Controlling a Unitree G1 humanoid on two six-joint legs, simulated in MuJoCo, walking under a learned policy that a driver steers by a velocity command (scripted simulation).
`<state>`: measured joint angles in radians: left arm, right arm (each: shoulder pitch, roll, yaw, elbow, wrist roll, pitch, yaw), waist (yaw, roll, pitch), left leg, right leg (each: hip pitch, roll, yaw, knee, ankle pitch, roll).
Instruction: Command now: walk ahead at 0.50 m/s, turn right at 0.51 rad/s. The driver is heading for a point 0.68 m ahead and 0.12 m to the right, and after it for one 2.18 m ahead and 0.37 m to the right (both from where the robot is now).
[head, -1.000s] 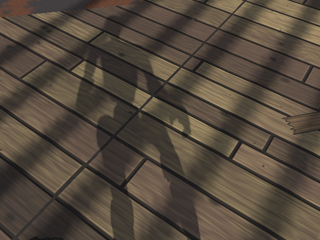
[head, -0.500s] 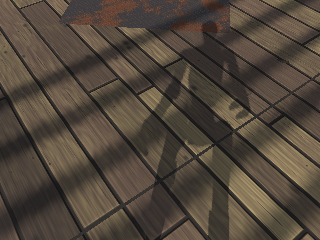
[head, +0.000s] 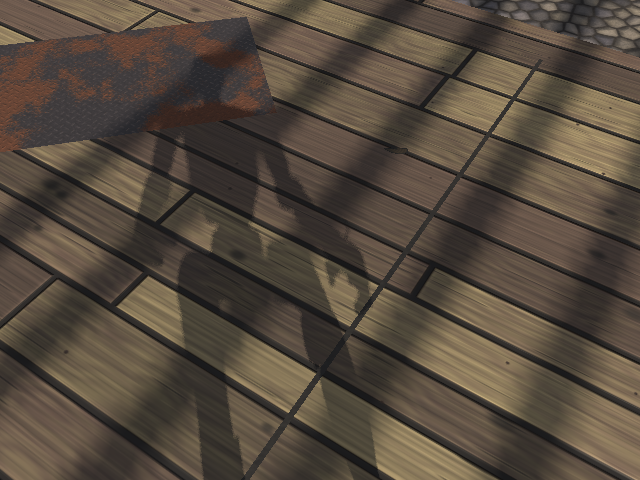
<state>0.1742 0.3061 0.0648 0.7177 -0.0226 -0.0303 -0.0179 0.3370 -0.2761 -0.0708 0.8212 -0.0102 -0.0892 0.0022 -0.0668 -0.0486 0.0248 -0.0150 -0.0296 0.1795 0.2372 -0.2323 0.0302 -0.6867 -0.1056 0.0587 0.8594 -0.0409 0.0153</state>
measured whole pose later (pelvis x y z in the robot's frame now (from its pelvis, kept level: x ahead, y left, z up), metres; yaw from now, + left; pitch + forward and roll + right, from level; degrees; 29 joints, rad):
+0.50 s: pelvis +0.27 -0.07 +0.00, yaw -18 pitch +1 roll +1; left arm 0.33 0.28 0.06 0.70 -0.01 -0.05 0.00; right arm 0.07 -0.31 -0.05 0.70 -0.01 -0.09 0.00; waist 0.06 0.03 0.05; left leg -0.67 0.09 -0.10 0.75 -0.05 -0.07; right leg -0.16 0.11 0.11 0.34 -0.20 -0.09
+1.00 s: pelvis +0.54 -0.11 +0.00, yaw -22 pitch +2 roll +1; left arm 0.11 0.28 0.04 0.66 0.00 -0.08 -0.01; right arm 0.39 -0.26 -0.05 0.84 0.02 -0.07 0.01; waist -0.09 -0.03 0.03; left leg -0.12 -0.06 -0.05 0.29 -0.20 0.05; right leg -0.59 -0.06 0.08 0.69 -0.11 0.03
